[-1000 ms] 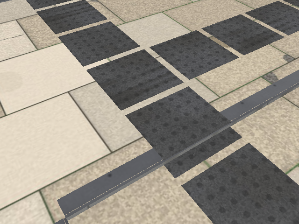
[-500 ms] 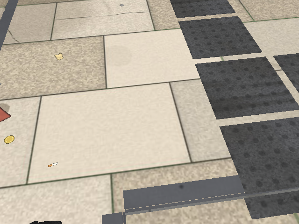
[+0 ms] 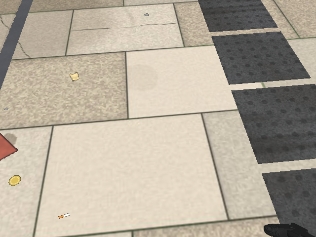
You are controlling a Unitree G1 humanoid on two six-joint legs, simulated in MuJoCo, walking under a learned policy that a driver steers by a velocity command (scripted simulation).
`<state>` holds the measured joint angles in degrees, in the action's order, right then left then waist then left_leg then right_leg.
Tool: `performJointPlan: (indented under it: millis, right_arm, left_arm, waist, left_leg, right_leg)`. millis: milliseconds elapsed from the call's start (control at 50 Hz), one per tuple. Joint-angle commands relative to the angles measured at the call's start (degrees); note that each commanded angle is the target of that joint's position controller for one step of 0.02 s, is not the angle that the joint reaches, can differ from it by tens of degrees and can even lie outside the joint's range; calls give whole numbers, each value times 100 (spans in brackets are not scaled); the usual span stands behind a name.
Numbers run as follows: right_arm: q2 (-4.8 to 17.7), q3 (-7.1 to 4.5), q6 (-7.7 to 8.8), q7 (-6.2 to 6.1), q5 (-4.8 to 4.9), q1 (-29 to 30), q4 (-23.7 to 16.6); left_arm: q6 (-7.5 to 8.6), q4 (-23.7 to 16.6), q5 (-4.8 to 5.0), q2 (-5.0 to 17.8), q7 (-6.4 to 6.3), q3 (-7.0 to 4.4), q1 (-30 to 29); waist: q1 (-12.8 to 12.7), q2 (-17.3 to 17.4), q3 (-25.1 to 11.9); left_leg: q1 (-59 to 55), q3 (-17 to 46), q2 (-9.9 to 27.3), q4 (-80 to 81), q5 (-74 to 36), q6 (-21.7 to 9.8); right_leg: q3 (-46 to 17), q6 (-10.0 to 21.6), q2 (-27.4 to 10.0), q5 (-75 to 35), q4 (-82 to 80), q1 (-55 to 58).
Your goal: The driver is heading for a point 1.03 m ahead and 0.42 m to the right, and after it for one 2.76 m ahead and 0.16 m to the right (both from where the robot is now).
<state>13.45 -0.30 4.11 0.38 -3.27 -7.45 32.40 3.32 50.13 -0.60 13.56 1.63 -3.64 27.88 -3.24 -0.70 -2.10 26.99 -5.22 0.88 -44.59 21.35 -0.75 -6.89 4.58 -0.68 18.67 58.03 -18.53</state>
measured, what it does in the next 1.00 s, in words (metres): climbs, turning right: right foot, then left foot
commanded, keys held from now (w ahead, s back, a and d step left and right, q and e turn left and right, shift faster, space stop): w+e+shift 0.26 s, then e+shift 0.48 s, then shift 0.26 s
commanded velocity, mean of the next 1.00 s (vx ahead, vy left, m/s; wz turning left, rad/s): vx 0.47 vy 0.00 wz -0.79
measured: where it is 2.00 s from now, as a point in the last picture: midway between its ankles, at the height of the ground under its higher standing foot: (233, 175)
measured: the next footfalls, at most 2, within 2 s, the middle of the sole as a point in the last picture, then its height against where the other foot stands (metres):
right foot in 0.36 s outside the picture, level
left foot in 0.78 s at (206, 176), level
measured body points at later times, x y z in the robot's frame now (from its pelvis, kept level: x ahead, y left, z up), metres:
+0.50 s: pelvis +0.38 -0.06 +0.01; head +0.44 -0.07 +0.46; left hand +0.62 +0.14 -0.11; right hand +0.40 -0.35 -0.08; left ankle +0.35 +0.14 -0.58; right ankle +0.45 -0.10 -0.71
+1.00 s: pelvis +0.59 -0.08 +0.02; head +0.62 -0.11 +0.47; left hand +0.92 -0.04 -0.07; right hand +0.50 -0.37 -0.07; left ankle +0.75 -0.10 -0.71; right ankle +0.48 -0.15 -0.65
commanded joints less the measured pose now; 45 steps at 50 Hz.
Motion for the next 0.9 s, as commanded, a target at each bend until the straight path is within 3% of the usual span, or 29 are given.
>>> performJointPlan:
  millis: [20, 60, 100, 180, 240, 280, 300, 320, 340, 360, 380, 400, 420, 440, 460, 480, 520, 580, 620, 660, 720, 740, 760, 780, 800, 820, 840, 860, 900]
  right_arm:
    - [838, -348, 51, -108, 91, -1231, 295]
    - [580, -284, 117, -112, 158, -1024, 445]
    - [519, -290, 199, -97, 184, -1092, 641]
    - [494, -310, 316, -152, 117, -1292, 1001]
    - [693, -359, 256, -161, 135, -1440, 1177]
    - [1015, -394, 207, -220, 180, -1714, 1316]
    - [1260, -442, 132, -257, 185, -1676, 1289]
    - [1462, -493, 49, -282, 217, -1526, 1231]
    - [1546, -519, -9, -254, 264, -1333, 1151]
    - [1415, -500, 5, -155, 309, -1312, 1160]
    - [684, -372, 22, -63, 274, -1645, 882]
    - [980, -267, 354, -138, 382, -1575, 322]
    - [1216, -305, 549, -176, 471, -787, 136]
    - [1133, -283, 580, -216, 509, -559, 5]
    - [1175, -307, 524, -255, 416, -608, 141]
    - [1241, -364, 434, -252, 375, -785, 200]
    - [1228, -410, 231, -243, 250, -771, 146]
    - [720, -258, 139, -293, 134, -199, -100]
    - [640, -224, 101, -267, 210, 52, -157]
    - [702, -255, 84, -201, 300, 452, -284]
    - [1003, -395, 91, -147, 375, 597, -298]
    - [1069, -448, 130, -143, 354, 388, -201]
    - [1059, -459, 174, -144, 274, -44, -39]
    - [1163, -439, 153, -196, 161, -68, -100]
    - [1207, -417, 71, -210, -11, -267, -146]
    - [1279, -518, 1, -225, 145, 34, -187]
    - [850, -416, -59, -249, 178, 241, -353]
    - [728, -334, -162, -246, 162, 247, -355]
    - [851, -326, -296, -224, 208, 427, -259]
  left_arm:
    - [63, -950, -88, 467, 138, -120, -1199]
    - [-161, -889, -130, 422, 249, -129, -1129]
    - [-276, -947, -98, 391, 342, -121, -1410]
    - [-291, -1169, -85, 426, 417, -69, -2164]
    - [-263, -1378, -55, 414, 516, 80, -2822]
    - [-266, -1476, -61, 409, 472, 119, -3023]
    - [-259, -1347, -61, 547, 401, 86, -2500]
    - [-230, -1121, -87, 712, 342, 23, -1604]
    - [-181, -778, -115, 977, 248, -113, -452]
    - [-176, -519, -161, 1207, 68, -260, 187]
    - [-278, -633, -111, 1956, -28, -479, -155]
    - [-165, -1300, 191, 2344, 37, -536, -464]
    - [-88, -1477, 183, 2120, 12, -535, -760]
    - [11, -1532, 166, 1918, 21, -486, -1131]
    - [82, -1640, 214, 1578, 25, -382, -1584]
    - [102, -1758, 174, 1459, -8, -343, -1877]
    - [69, -1796, 170, 1220, -66, -273, -2030]
    - [-119, -1721, 196, 1313, -264, -313, -2019]
    - [-344, -1674, 284, 1328, -376, -348, -1922]
    - [-476, -1623, 345, 1273, -437, -344, -1771]
    - [-538, -1720, 242, 1046, -461, -295, -1882]
    - [-539, -1790, 223, 980, -457, -280, -2000]
    - [-544, -1826, 202, 805, -429, -212, -1986]
    - [-543, -1869, 80, 336, -405, -58, -1590]
    - [-503, -1896, 163, 561, -308, -62, -696]
    - [-500, -1700, 206, 1159, -225, -178, -439]
    - [-583, -1583, 233, 1509, -249, -275, -1086]
    - [-679, -1624, 215, 1457, -318, -265, -1531]
    - [-747, -1763, 169, 1121, -362, -141, -1706]
  waist:
    - [648, 457, 248]
    - [348, 921, 786]
    - [259, 717, 958]
    - [200, 467, 1020]
    - [316, 132, 1267]
    - [317, 212, 1142]
    - [28, 395, 755]
    - [-417, 540, 231]
    - [-877, 575, -382]
    - [-1025, 206, -698]
    - [-315, -1229, -831]
    - [-320, -907, -2490]
    - [-458, 179, -2351]
    - [-57, 708, -1236]
    - [277, 1240, -710]
    - [524, 1107, -297]
    - [679, 808, 57]
    - [600, 430, 18]
    - [434, 39, -444]
    - [241, -271, -590]
    - [260, -704, -436]
    - [390, -770, -468]
    - [537, -525, -813]
    - [271, 428, -1272]
    - [-138, 1414, -1691]
    - [-169, 1431, -1765]
    - [168, 716, -1215]
    - [279, 321, -897]
    - [184, 373, -321]
  left_leg:
    - [-2171, 3009, 1937, 3143, 1986, -675]
    - [-1612, 1852, 1637, 3492, 1014, -496]
    - [-1759, 985, 1481, 3766, 11, -452]
    - [-2421, -352, 1207, 3863, -1671, -312]
    - [-2436, -1150, 944, 4077, -2736, -172]
    - [-2841, -1303, 1103, 3514, -6088, -163]
    - [-3153, -1301, 1163, 2640, -7975, -112]
    - [-3110, -1221, 1276, 1417, -8728, -84]
    - [-2758, -1041, 1351, -87, -8412, -98]
    - [-1875, -1040, 977, -1870, -5631, 78]
    - [413, -838, -189, -4383, 1115, 407]
    - [1571, 1037, -681, -5521, 1344, 537]
    - [1631, 1599, -326, -4959, 799, 334]
    - [1707, 1537, -183, -4351, 606, 280]
    - [1460, 1495, 98, -3940, 432, 303]
    - [1105, 1481, 197, -3668, 367, 381]
    - [704, 1349, 298, -2936, 265, 528]
    - [284, 902, -97, -1122, -562, 675]
    - [-396, 771, -517, 33, -1603, 676]
    - [-700, 815, -768, 861, -2240, 649]
    - [-773, 1301, -667, 1738, -2366, 600]
    - [-947, 1408, -510, 2114, -2639, 520]
    - [-1568, 1457, -94, 2544, -3389, 318]
    - [-2865, 2480, 1109, 2069, -5066, -218]
    - [-3820, 4391, 2470, 1988, -5879, -1502]
    - [-3451, 5169, 2736, 2124, -4065, -1907]
    - [-2917, 4196, 2031, 2173, -2989, -1589]
    - [-2383, 3486, 1555, 2284, -2244, -1237]
    - [-1378, 2706, 987, 2598, -1607, -953]
  right_leg:
    - [88, 102, -457, -456, 1194, -2825]
    - [106, -163, -602, -690, 888, -2618]
    - [189, -233, -573, -1230, 711, -2811]
    - [704, -38, -485, -2074, 152, -2987]
    - [1467, 234, -309, -2271, -1394, -2206]
    - [2028, 439, 247, -2036, -1735, -1468]
    - [2177, 537, 569, -1623, -1655, -1002]
    - [2067, 648, 760, -1507, -1732, -89]
    - [1716, 822, 853, -1665, -1991, 1160]
    - [1171, 937, 704, -2090, -2561, 2406]
    - [-828, 1456, -844, -5093, -1904, 4047]
    - [-3711, 2629, -1648, -2964, -3091, 5288]
    - [-3825, 2319, -1600, -2245, -3778, 4722]
    - [-3455, 2123, -1401, -2246, -4032, 3612]
    - [-2913, 1889, -1164, -2734, -4088, 2622]
    - [-2482, 1831, -990, -3460, -4134, 1708]
    - [-1730, 1660, -560, -4282, -4231, 577]
    - [-945, 1191, 240, -5114, -3784, -348]
    - [-818, 684, 603, -4609, -3476, -487]
    - [-1120, 327, 665, -3513, -3288, -417]
    - [-1892, 191, 557, -2088, -2803, 125]
    - [-1981, 111, 579, -1788, -2385, 366]
    - [-1631, -57, 732, -1129, -1460, 593]
    - [-1014, -290, 1127, 1437, -63, -233]
    - [-785, -597, 1367, 2646, 1089, -1363]
    - [-589, -838, 744, 1991, 1922, -1668]
    - [-414, -980, 541, 1495, 2166, -1697]
    - [-250, -1025, 508, 1100, 2178, -1689]
    - [6, -984, 433, 800, 1491, -1327]
Keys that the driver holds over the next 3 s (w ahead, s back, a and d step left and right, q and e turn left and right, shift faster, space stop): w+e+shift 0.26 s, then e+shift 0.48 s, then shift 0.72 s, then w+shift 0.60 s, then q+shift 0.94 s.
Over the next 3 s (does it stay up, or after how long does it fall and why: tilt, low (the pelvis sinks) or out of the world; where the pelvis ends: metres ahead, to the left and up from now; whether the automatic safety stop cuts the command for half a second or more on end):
stays up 1.09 -0.56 0.03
